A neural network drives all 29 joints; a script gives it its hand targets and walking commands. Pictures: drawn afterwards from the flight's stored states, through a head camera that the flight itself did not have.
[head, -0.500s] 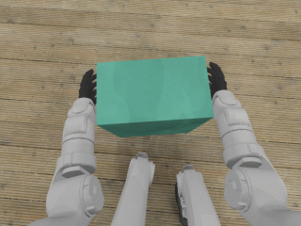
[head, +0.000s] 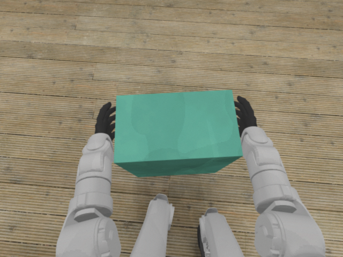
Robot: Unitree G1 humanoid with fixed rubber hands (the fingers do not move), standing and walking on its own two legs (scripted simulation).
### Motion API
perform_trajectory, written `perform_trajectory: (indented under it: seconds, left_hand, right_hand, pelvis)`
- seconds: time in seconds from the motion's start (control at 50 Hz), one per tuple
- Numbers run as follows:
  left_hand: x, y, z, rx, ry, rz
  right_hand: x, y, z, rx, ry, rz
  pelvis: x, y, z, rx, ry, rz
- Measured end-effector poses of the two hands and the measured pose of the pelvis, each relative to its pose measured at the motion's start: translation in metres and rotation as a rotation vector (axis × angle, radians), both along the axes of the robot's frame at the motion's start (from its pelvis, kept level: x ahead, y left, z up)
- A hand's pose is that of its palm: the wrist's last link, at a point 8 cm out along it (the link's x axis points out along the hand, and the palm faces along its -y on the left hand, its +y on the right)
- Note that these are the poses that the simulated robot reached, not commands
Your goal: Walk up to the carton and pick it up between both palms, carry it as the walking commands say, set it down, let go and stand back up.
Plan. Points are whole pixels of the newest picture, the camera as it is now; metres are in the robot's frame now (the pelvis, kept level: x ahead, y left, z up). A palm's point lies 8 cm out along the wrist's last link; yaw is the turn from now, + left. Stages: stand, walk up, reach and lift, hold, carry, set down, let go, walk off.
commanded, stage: reach and lift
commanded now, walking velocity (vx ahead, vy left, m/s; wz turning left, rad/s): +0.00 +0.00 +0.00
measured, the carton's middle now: (175, 142) +0.39 +0.07 -0.13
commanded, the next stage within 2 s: none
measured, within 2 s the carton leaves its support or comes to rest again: neither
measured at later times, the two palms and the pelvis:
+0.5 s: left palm (95, 131) +0.35 +0.23 +0.02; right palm (265, 126) +0.40 -0.11 +0.02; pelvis +0.02 +0.00 +0.07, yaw +1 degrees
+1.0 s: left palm (80, 127) +0.34 +0.23 +0.09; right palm (284, 122) +0.38 -0.12 +0.09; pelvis +0.04 +0.00 +0.11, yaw +2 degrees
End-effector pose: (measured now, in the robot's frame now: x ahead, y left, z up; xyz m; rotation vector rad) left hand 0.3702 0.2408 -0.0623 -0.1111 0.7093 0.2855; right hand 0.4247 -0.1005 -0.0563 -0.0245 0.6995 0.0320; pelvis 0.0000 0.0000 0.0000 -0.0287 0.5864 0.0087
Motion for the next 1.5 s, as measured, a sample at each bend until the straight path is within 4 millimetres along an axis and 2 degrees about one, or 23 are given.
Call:
perform_trajectory:
  seconds: [0.44,0.84,1.18,1.5]
  left_hand:
    - [-0.015,-0.010,0.070,-0.001,0.000,-0.006]
    - [-0.030,-0.013,0.126,0.009,0.003,-0.015]
    - [-0.039,-0.017,0.172,0.016,-0.003,-0.027]
    - [-0.052,-0.025,0.211,0.030,-0.031,-0.024]
  right_hand:
    - [-0.020,-0.011,0.066,-0.004,0.000,0.001]
    - [-0.035,-0.015,0.121,0.000,0.002,0.021]
    - [-0.047,-0.020,0.167,-0.006,-0.006,0.019]
    - [-0.060,-0.028,0.205,-0.003,-0.037,0.026]
  pelvis:
    - [0.018,-0.003,0.058,0.023,-0.133,0.006]
    - [0.029,-0.004,0.099,0.033,-0.281,0.008]
    - [0.044,0.003,0.126,0.038,-0.431,0.018]
    - [0.050,0.002,0.138,0.043,-0.562,0.020]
